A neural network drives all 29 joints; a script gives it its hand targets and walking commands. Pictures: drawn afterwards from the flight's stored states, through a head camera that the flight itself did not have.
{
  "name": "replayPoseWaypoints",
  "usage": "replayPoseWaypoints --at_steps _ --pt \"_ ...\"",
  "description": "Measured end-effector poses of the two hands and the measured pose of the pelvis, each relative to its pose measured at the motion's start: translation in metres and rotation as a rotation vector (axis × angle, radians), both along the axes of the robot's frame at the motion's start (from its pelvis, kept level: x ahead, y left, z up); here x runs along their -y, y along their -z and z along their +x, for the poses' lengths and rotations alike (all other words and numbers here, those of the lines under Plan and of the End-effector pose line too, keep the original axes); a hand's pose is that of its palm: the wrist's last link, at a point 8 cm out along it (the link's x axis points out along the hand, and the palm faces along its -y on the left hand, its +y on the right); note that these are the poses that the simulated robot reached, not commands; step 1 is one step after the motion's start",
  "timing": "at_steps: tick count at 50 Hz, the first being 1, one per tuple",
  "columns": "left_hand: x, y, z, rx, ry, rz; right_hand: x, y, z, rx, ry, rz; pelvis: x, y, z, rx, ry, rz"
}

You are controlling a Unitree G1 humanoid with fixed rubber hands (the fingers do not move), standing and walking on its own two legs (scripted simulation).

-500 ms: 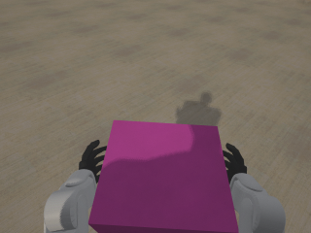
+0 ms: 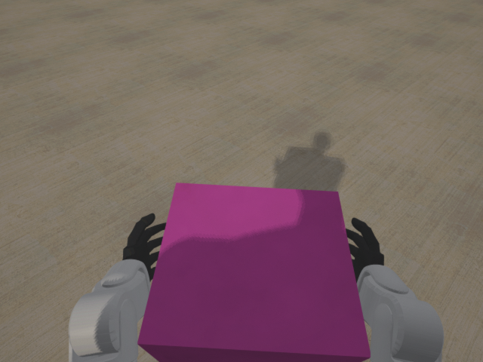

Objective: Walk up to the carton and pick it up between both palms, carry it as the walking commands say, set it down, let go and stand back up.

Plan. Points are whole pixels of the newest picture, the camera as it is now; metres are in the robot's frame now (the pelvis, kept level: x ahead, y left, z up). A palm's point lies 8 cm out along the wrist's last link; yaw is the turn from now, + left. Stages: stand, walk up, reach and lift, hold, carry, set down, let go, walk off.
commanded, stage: carry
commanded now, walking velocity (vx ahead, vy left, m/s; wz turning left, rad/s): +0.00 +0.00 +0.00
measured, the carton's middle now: (249, 292) +0.23 +0.00 +0.02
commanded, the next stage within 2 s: none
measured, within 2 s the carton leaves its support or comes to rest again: neither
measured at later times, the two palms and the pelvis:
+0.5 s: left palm (122, 256) +0.25 +0.19 +0.09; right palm (343, 262) +0.25 -0.14 +0.09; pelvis +0.01 +0.03 +0.00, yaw +0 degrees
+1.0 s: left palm (111, 255) +0.26 +0.21 +0.08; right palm (325, 260) +0.26 -0.11 +0.08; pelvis +0.01 +0.05 +0.00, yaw +0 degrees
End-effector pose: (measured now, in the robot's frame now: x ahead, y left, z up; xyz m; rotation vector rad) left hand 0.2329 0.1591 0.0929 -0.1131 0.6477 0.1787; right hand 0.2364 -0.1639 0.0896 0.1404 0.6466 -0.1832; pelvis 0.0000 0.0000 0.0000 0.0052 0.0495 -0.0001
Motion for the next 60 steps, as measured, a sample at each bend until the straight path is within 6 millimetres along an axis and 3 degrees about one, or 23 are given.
replayPoseWaypoints --at_steps 29,60 --pt "-0.033 0.003 0.019 0.003 0.007 -0.01 -0.033 0.001 0.017 0.003 0.007 -0.01 -0.034 0.001 0.015 0.0 0.002 -0.006" --pt "-0.054 0.023 0.03 -0.015 0.026 -0.014 -0.054 0.019 0.027 -0.014 -0.007 -0.017 -0.055 0.001 0.012 -0.002 0.004 -0.01"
